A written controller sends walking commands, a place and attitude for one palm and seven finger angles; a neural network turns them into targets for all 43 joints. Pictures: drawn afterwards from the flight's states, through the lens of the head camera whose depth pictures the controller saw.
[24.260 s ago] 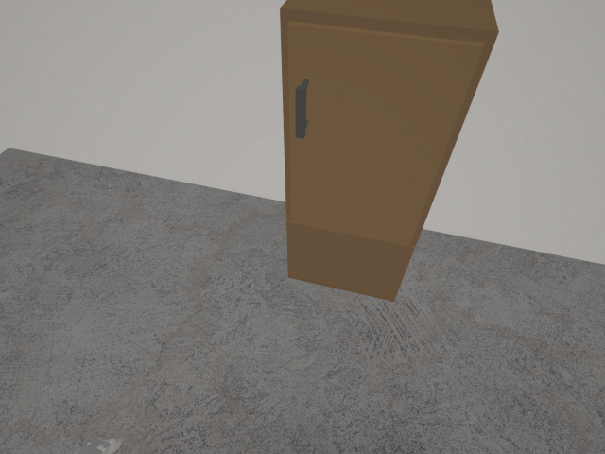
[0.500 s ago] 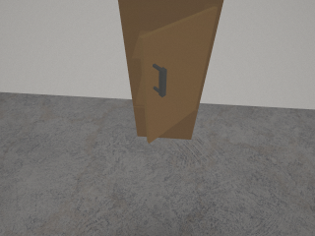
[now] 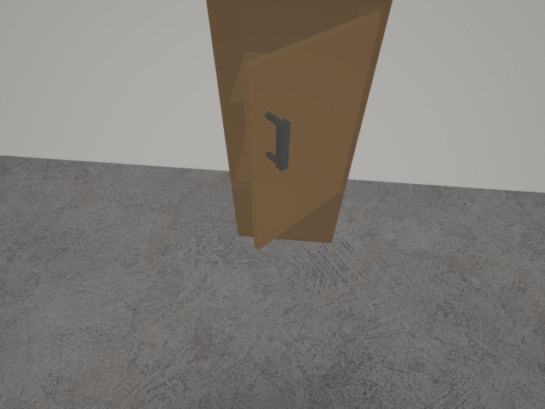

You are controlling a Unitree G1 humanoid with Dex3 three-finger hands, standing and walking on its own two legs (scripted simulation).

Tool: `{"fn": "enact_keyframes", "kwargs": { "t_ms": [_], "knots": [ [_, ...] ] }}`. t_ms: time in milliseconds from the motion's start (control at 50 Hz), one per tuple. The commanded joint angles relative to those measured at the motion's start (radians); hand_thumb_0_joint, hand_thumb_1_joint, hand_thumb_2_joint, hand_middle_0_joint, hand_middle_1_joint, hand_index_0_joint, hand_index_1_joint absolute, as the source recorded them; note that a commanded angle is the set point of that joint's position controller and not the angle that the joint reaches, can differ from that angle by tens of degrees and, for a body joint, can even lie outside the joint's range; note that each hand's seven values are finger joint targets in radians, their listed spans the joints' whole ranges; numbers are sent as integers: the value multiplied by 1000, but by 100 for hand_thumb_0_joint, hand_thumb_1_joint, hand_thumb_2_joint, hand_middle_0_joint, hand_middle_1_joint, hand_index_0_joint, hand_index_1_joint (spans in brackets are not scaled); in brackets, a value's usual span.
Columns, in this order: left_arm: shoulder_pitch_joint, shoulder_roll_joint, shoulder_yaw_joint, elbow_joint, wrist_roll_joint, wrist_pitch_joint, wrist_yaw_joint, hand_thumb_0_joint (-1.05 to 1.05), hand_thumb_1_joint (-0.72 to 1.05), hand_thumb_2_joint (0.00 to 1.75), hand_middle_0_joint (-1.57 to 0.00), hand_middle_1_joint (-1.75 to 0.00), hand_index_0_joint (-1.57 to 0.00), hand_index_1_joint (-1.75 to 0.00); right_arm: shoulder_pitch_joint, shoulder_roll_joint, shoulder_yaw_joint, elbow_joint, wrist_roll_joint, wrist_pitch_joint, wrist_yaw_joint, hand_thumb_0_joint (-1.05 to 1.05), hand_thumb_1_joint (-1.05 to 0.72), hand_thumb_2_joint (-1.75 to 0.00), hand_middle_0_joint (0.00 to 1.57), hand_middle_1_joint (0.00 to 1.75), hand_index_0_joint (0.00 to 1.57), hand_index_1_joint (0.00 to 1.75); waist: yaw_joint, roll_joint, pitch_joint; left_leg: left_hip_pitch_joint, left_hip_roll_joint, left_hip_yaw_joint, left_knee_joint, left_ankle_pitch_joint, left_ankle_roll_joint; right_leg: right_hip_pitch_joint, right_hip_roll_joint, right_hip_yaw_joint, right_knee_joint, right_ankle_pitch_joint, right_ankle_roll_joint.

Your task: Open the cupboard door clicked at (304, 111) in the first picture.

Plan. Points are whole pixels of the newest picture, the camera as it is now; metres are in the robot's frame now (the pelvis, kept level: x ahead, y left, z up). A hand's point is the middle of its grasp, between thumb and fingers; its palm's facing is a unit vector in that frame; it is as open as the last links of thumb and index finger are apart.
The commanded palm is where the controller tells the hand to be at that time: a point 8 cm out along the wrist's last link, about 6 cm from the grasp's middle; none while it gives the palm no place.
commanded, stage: walk to a spot facing it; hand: left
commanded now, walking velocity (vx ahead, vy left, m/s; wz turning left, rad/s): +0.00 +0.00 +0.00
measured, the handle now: (276, 141) +0.62 +0.03 +0.02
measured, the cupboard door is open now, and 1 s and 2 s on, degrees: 46 46 46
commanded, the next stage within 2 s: none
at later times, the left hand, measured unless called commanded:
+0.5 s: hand out of the picture +0.06 +0.19 -0.18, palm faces -0.12 -0.96 -0.26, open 7.3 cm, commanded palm none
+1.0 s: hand out of the picture +0.12 +0.17 -0.18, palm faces -0.37 -0.90 -0.24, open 7.3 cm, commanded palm none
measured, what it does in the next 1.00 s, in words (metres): steps on the spot, turning right: left foot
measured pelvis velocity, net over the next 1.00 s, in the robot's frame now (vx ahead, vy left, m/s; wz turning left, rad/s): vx -0.01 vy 0.00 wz -0.47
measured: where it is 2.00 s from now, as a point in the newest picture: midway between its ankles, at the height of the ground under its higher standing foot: outside the picture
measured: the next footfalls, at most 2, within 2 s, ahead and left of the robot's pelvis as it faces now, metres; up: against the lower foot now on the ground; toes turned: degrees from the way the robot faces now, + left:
left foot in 0.98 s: +0.08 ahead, +0.12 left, +0.00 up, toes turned -29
right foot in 1.24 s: -0.04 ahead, -0.15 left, +0.00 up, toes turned -37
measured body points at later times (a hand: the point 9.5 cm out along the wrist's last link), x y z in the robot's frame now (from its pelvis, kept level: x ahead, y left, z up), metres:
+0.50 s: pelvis -0.01 +0.00 -0.02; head +0.03 -0.03 +0.43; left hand +0.07 +0.24 -0.16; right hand -0.01 -0.25 -0.18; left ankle +0.04 +0.12 -0.74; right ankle -0.05 -0.09 -0.73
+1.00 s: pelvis -0.01 +0.00 -0.01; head +0.04 -0.02 +0.43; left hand +0.14 +0.22 -0.16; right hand +0.01 -0.28 -0.14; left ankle +0.05 +0.14 -0.75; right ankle -0.05 -0.09 -0.74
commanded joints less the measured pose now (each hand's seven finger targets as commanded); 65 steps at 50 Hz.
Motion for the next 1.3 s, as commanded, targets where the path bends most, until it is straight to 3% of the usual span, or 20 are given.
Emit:
{"fn": "enact_keyframes", "kwargs": {
  "t_ms": [0,280,360,440,500,520,540,580,660,820,900,920,960,980,1060,1160,1180,1200,1220,1280],
  "knots": [
    [67,128,25,-24,-2,-13,5,0,90,90,-20,-30,-20,-30,49,-98,-17,-23,-4,-14,-7,0,-90,-90,20,30,20,30,0,-8,-5,69,78,-74,-45,142,36,-90,-114,95,-101,140,-20],
    [10,174,88,-132,11,37,-15,0,90,90,-20,-30,-20,-30,42,-139,-69,-109,-10,11,-25,0,-90,-90,20,30,20,30,-3,-8,-13,15,134,8,59,17,32,-193,-93,198,43,207,-45],
    [-8,163,94,-174,14,42,-24,0,90,90,-20,-30,-20,-30,47,-180,-85,-144,-12,5,-28,0,-90,-90,20,30,20,30,-3,84,-48,53,221,-57,7,10,76,-263,-28,176,172,152,-22],
    [-32,134,93,-214,14,54,-41,0,90,90,-20,-30,-20,-30,40,-224,-96,-181,-21,-2,-22,0,-90,-90,20,30,20,30,4,199,-71,14,381,-142,-115,-16,175,-294,-5,76,432,-246,2],
    [72,161,104,-193,17,41,-45,0,90,90,-20,-30,-20,-30,-51,-218,-93,-223,-14,3,-19,0,-90,-90,20,30,20,30,83,40,-91,-109,268,35,138,45,75,-87,-32,109,107,44,-4],
    [92,264,120,-194,31,28,-31,0,90,90,-20,-30,-20,-30,-65,-152,-89,-253,-1,11,-13,0,-90,-90,20,30,20,30,86,-293,-84,-271,99,152,367,-228,-16,-23,-230,425,-90,192,-65],
    [80,311,126,-200,21,30,-23,0,90,90,-20,-30,-20,-30,-107,-156,-86,-273,-1,19,-5,0,-90,-90,20,30,20,30,98,-305,-35,-347,25,94,580,-441,-32,-78,-346,561,-126,304,-150],
    [-2,258,120,-222,18,30,-6,0,90,90,-20,-30,-20,-30,-116,-152,-89,-262,-2,27,-7,0,-90,-90,20,30,20,30,45,-187,1,-395,50,-34,730,-341,-29,-83,-274,519,-56,405,-193],
    [12,245,115,-242,15,19,3,0,90,90,-20,-30,-20,-30,-123,-121,-75,-272,1,23,-6,0,-90,-90,20,30,20,30,44,-96,-105,-348,38,-15,656,-289,-51,38,-214,439,23,637,-185],
    [23,269,127,-270,25,28,-3,0,90,90,-20,-30,-20,-30,-164,-125,-74,-327,13,14,-8,0,-90,-90,20,30,20,30,54,-136,-108,-254,-1,-32,446,-306,-41,1,-191,550,13,552,-189],
    [-46,263,125,-292,15,33,-9,0,90,90,-20,-30,-20,-30,-57,-131,-70,-309,19,0,-16,0,-90,-90,20,30,20,30,-5,-142,-149,-34,-15,-41,121,-152,-26,-108,-120,536,84,529,-115],
    [-62,238,117,-302,11,35,-11,0,90,90,-20,-30,-20,-30,-15,-160,-75,-298,18,-7,-20,0,-90,-90,20,30,20,30,-26,-88,-157,132,45,-84,-12,-74,-11,-251,-62,486,134,375,-62],
    [-72,182,99,-355,7,30,-35,0,90,90,-20,-30,-20,-30,25,-301,-96,-316,-11,-14,-28,0,-90,-90,20,30,20,30,-29,283,-119,226,476,-463,-137,135,199,-544,82,171,504,-333,51],
    [-88,203,108,-380,18,24,-47,0,90,90,-20,-30,-20,-30,8,-307,-94,-341,-18,-11,-31,0,-90,-90,20,30,20,30,-22,143,-81,57,505,-439,-125,107,255,-506,16,155,658,-320,68],
    [-120,172,97,-356,11,43,-67,0,90,90,-20,-30,-20,-30,-33,-231,-73,-343,-26,-17,-24,0,-90,-90,20,30,20,30,12,206,-89,79,290,-97,-4,466,149,-470,-15,90,668,-223,73],
    [-70,174,90,-339,9,38,-78,0,90,90,-20,-30,-20,-30,-11,-280,-92,-334,-18,-1,-12,0,-90,-90,20,30,20,30,25,168,-97,-20,258,7,118,268,71,-173,34,-24,246,-27,42],
    [-12,206,99,-320,10,33,-75,0,90,90,-20,-30,-20,-30,-27,-273,-93,-343,-11,2,-7,0,-90,-90,20,30,20,30,57,123,-106,-98,227,38,211,153,34,-55,14,9,132,90,24],
    [42,312,119,-308,21,22,-61,0,90,90,-20,-30,-20,-30,-26,-209,-84,-367,1,6,1,0,-90,-90,20,30,20,30,79,-176,-125,-276,105,139,456,-152,-38,76,-202,336,-13,286,-57],
    [83,401,134,-300,16,19,-41,0,90,90,-20,-30,-20,-30,-75,-168,-71,-410,8,11,3,0,-90,-90,20,30,20,30,115,-330,-136,-376,35,84,676,-525,-56,39,-411,597,-78,467,-185],
    [-77,319,118,-338,23,39,-19,0,90,90,-20,-30,-20,-30,-71,-197,-76,-363,4,16,2,0,-90,-90,20,30,20,30,48,-261,-94,-350,78,-24,758,-375,-39,-132,-269,492,-51,132,-195]
  ]
}}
